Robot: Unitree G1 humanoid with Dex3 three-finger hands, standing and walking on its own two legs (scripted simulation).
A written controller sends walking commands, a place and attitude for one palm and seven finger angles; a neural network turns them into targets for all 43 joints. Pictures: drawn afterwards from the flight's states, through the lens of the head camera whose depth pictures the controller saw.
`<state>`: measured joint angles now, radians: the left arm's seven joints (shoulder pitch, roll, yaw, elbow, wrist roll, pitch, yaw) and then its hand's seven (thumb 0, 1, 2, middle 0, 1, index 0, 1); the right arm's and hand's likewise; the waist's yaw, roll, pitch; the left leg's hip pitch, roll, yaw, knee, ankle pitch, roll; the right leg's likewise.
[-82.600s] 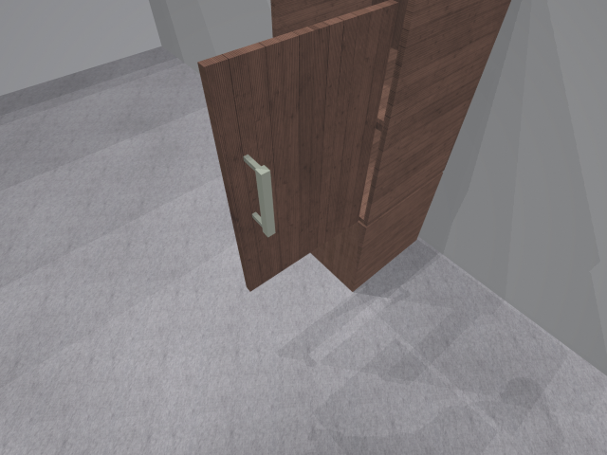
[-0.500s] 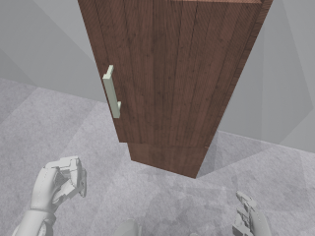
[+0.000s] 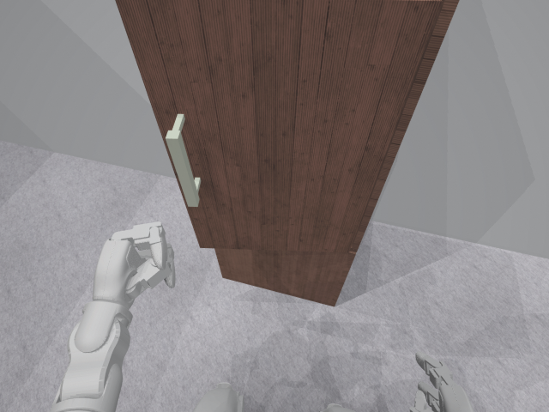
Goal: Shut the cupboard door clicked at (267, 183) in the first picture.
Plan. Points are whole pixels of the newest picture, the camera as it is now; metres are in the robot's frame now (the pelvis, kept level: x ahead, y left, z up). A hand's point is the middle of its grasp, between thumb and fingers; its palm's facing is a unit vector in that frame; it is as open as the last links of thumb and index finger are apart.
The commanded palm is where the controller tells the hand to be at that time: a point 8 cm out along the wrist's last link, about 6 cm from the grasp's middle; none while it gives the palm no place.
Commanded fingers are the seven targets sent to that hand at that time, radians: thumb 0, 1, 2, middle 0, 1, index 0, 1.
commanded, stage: bring the fist close to the handle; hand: left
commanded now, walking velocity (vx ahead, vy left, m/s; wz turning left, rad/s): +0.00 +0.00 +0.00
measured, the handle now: (187, 163) +0.50 +0.17 +0.06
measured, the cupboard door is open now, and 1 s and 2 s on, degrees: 13 13 3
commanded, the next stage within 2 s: push the door shut along its arc in 0.86 s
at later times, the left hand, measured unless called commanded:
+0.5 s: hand (203, 214) +0.39 +0.13 +0.06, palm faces -0.02 -1.00 -0.02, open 3.1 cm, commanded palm +0.37 +0.19 +0.06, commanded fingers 0.00 0.90 0.90 -1.30 -1.50 -1.30 -1.50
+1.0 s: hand (200, 212) +0.39 +0.13 +0.06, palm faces -0.01 -1.00 -0.01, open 3.1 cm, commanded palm +0.38 +0.19 +0.06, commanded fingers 0.00 0.90 0.90 -1.30 -1.50 -1.30 -1.50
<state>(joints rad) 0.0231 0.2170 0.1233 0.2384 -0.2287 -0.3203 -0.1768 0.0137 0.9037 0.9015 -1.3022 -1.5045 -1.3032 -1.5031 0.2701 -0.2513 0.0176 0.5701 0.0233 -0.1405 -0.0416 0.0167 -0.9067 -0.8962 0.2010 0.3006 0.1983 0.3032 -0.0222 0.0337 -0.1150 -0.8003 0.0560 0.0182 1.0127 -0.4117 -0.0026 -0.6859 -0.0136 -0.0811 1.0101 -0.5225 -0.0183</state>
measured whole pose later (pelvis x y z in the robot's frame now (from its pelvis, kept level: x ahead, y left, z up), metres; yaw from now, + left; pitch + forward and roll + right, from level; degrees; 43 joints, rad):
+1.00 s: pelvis +0.00 +0.00 +0.00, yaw -1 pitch +14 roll -1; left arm -0.42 0.20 0.16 0.73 -0.15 -0.43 -0.09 0.01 0.90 0.90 -1.30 -1.50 -1.30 -1.50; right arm 0.29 -0.25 -0.01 0.64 0.01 -0.04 -0.01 0.01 -0.91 -0.90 0.20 0.30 0.20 0.30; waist -0.06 0.02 -0.12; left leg -0.84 0.06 0.04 1.00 -0.39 0.00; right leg -0.74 -0.01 -0.06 1.00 -0.50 -0.01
